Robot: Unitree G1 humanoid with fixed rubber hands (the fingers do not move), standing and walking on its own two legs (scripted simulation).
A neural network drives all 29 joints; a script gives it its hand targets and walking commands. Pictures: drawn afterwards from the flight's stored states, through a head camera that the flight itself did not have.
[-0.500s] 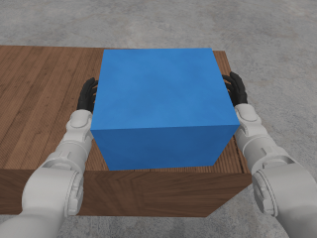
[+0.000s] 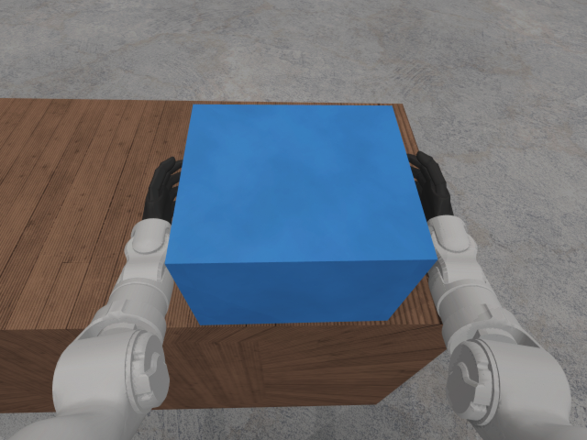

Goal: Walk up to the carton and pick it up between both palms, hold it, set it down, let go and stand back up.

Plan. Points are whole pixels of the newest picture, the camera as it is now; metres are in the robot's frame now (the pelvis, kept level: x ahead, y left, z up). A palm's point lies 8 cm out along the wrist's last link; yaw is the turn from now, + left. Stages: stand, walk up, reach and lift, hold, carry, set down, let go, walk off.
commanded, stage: reach and lift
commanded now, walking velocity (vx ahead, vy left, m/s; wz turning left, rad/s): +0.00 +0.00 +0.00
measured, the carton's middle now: (294, 217) +0.43 +0.05 +0.04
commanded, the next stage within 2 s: none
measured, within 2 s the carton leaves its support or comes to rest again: leaves its support in 0.72 s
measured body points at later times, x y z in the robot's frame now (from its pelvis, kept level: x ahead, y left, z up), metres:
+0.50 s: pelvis +0.01 -0.01 +0.00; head +0.06 +0.01 +0.45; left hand +0.42 +0.24 +0.06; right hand +0.45 -0.15 +0.08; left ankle +0.04 +0.10 -0.75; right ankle -0.04 -0.12 -0.75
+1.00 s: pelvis -0.01 +0.00 +0.00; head +0.00 +0.01 +0.45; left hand +0.40 +0.23 +0.10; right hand +0.41 -0.16 +0.10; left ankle +0.04 +0.10 -0.75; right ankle -0.04 -0.12 -0.75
